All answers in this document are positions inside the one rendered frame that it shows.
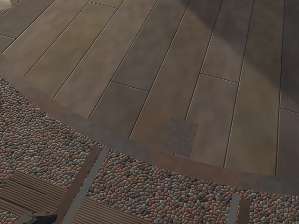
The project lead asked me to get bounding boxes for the left robot hand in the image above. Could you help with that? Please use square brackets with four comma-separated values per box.
[13, 211, 57, 224]

